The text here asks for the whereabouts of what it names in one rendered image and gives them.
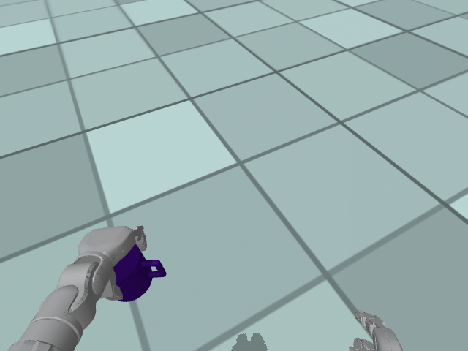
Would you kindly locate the left robot hand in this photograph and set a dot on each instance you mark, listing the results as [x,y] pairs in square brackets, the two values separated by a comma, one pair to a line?
[115,243]

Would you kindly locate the mug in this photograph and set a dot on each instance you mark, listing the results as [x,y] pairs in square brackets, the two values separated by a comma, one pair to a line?
[134,274]

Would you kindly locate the right robot hand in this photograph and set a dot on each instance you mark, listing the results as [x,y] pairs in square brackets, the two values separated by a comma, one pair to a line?
[384,339]

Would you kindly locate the left robot arm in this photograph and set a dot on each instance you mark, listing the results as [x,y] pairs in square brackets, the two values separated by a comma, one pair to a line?
[70,308]

